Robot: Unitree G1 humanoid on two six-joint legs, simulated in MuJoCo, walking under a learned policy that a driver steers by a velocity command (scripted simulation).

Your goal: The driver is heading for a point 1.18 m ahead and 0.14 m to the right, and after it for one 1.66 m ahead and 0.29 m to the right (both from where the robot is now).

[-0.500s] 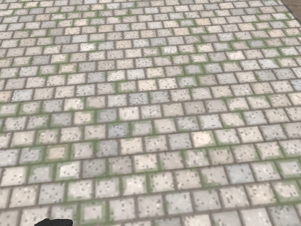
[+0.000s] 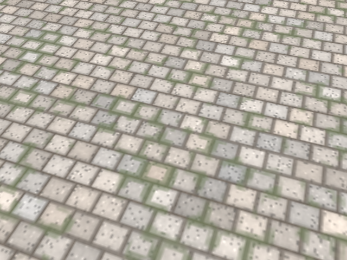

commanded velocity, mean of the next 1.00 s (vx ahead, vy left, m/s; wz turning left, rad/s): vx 0.96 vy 0.00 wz -0.40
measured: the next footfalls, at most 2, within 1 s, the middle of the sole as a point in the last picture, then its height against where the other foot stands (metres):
left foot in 0.26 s outside the picture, level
right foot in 0.72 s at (176, 196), level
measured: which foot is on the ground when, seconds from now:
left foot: up 0.00-0.24, down 0.26-0.68, up 0.70-1.00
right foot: down 0.00-0.26, up 0.28-0.70, down 0.72-1.00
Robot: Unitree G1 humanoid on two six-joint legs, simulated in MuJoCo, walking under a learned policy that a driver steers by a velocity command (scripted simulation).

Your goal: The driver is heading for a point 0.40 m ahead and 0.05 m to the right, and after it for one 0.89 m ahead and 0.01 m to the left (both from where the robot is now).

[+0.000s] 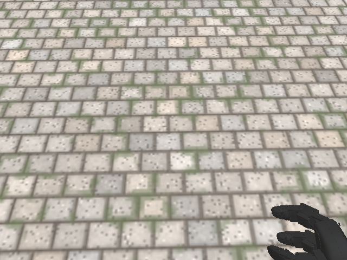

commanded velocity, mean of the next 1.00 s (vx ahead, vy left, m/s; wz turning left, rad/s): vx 0.43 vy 0.00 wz -0.11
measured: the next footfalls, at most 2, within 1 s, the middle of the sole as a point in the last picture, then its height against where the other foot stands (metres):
left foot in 0.12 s outside the picture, level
right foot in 0.52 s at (228, 237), level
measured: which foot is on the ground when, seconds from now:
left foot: up 0.00-0.10, down 0.12-0.52, up 0.54-0.92, down 0.94-1.00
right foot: down 0.00-0.12, up 0.14-0.50, down 0.52-0.94, up 0.96-1.00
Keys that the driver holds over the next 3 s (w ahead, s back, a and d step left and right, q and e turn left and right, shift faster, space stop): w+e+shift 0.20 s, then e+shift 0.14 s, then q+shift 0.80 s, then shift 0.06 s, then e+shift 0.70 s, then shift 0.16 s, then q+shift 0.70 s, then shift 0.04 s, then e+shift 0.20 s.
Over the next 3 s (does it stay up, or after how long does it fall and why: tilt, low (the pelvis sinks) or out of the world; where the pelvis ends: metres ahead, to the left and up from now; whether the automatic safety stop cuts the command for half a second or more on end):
stays up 0.63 0.05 0.00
